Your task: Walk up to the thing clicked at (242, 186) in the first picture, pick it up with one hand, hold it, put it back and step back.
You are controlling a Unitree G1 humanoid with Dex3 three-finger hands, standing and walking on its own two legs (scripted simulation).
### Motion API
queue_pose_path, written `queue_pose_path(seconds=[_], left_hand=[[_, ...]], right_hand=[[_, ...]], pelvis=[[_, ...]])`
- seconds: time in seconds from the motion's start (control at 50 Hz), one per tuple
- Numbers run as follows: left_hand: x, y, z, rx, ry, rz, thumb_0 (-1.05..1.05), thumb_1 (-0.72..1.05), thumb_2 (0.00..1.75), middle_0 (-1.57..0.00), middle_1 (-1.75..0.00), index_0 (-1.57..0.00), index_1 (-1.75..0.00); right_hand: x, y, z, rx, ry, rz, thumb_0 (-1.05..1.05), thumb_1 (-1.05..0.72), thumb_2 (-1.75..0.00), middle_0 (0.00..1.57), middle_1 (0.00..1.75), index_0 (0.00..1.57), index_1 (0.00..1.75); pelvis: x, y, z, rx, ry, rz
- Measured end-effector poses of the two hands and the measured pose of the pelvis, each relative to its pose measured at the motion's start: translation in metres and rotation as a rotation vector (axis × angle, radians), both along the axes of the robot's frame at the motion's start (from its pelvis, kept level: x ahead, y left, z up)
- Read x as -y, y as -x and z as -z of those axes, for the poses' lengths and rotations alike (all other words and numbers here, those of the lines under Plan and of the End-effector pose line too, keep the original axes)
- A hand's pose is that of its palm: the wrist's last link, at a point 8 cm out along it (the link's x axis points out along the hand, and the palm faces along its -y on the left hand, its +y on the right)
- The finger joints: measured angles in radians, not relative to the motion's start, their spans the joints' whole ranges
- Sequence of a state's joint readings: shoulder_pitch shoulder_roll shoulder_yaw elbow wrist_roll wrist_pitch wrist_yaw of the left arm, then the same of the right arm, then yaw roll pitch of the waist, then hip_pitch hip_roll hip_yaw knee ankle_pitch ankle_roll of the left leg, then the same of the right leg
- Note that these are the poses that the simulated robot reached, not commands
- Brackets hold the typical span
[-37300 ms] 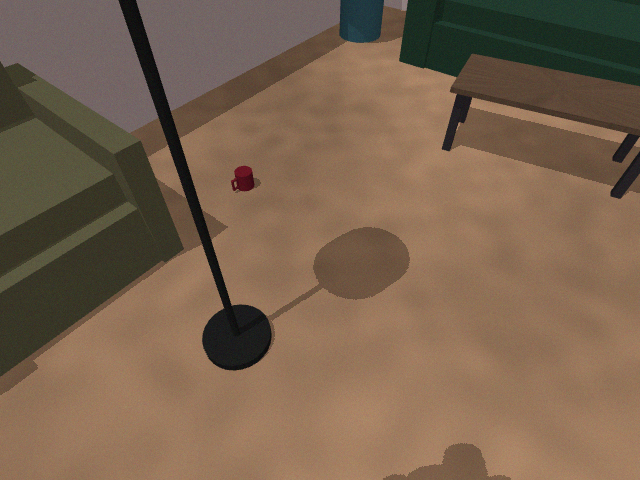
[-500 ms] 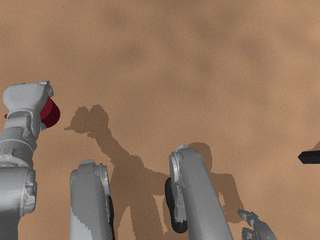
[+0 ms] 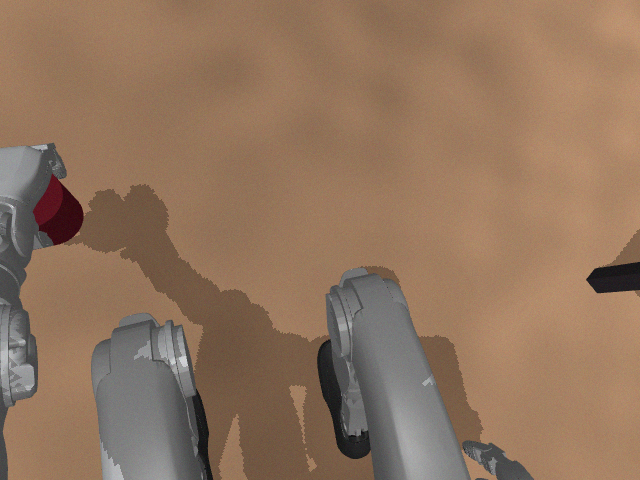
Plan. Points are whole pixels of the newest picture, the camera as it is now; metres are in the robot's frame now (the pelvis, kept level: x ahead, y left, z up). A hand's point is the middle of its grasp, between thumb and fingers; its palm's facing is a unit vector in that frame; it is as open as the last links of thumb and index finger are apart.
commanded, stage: crouch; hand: left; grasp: from above
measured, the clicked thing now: (23, 212) +0.48 +0.29 -0.21
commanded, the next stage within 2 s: lower in 0.18 s
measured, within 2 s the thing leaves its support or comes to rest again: neither
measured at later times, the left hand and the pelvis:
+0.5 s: hand (38, 209) +0.48 +0.28 -0.21, palm faces -0.49 -0.07 -0.87, open 10.6 cm; pelvis +0.00 +0.00 -0.03, yaw -2 degrees
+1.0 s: hand (57, 212) +0.49 +0.27 -0.26, palm faces -0.48 -0.08 -0.87, open 10.6 cm; pelvis +0.01 +0.01 -0.05, yaw -5 degrees
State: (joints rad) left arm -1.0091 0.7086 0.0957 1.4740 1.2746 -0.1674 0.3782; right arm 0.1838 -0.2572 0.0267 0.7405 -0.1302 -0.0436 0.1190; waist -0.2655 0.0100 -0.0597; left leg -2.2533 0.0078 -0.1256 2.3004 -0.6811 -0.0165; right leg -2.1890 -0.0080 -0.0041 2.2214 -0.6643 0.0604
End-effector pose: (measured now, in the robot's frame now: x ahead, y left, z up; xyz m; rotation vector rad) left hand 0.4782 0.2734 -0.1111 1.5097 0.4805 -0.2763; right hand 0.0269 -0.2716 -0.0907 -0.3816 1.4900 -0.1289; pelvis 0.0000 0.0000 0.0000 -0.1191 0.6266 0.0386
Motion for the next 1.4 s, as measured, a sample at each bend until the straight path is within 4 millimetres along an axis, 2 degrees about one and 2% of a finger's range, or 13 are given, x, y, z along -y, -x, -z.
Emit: queue_pose_path(seconds=[0.16, 0.38, 0.64, 0.9, 1.14, 1.4], left_hand=[[-0.001, -0.008, 0.010, 0.005, 0.002, -0.009, 0.00, -0.12, 0.71, -0.54, -0.79, -0.58, -0.77], [-0.005, -0.015, 0.024, -0.001, 0.002, -0.011, 0.00, -0.13, 0.71, -0.55, -0.78, -0.59, -0.77], [-0.005, -0.014, 0.061, -0.024, 0.026, 0.016, 0.00, -0.13, 0.71, -0.56, -0.78, -0.59, -0.76], [-0.004, -0.021, 0.085, -0.006, 0.012, -0.003, 0.00, -0.13, 0.71, -0.55, -0.78, -0.59, -0.76], [0.002, -0.026, 0.109, -0.024, 0.038, -0.008, 0.00, -0.12, 0.70, -0.55, -0.78, -0.59, -0.76], [-0.002, -0.025, 0.110, -0.004, 0.038, -0.011, 0.00, -0.13, 0.71, -0.56, -0.77, -0.60, -0.75]], right_hand=[[-0.005, 0.006, 0.011, -0.011, -0.011, -0.005, 0.00, -0.91, -0.90, 0.20, 0.30, 0.20, 0.30], [-0.004, 0.003, 0.012, -0.022, -0.003, -0.025, 0.00, -0.92, -0.90, 0.20, 0.30, 0.20, 0.30], [-0.002, 0.003, 0.019, -0.039, 0.022, -0.061, 0.00, -0.92, -0.90, 0.20, 0.30, 0.20, 0.30], [-0.012, 0.008, 0.028, -0.054, 0.001, -0.083, 0.00, -0.91, -0.89, 0.20, 0.30, 0.20, 0.30], [-0.016, 0.013, 0.023, -0.080, -0.006, -0.113, 0.00, -0.91, -0.89, 0.20, 0.30, 0.20, 0.30], [-0.015, 0.009, 0.018, -0.065, -0.004, -0.161, 0.00, -0.91, -0.89, 0.20, 0.30, 0.20, 0.30]], pelvis=[[0.000, 0.000, 0.012, 0.004, 0.007, 0.006], [-0.001, -0.004, 0.020, 0.008, 0.020, 0.011], [-0.003, -0.003, 0.037, 0.030, 0.040, 0.019], [-0.006, -0.006, 0.050, 0.035, 0.056, 0.031], [-0.007, -0.009, 0.054, 0.049, 0.076, 0.043], [-0.009, -0.007, 0.056, 0.071, 0.092, 0.052]])
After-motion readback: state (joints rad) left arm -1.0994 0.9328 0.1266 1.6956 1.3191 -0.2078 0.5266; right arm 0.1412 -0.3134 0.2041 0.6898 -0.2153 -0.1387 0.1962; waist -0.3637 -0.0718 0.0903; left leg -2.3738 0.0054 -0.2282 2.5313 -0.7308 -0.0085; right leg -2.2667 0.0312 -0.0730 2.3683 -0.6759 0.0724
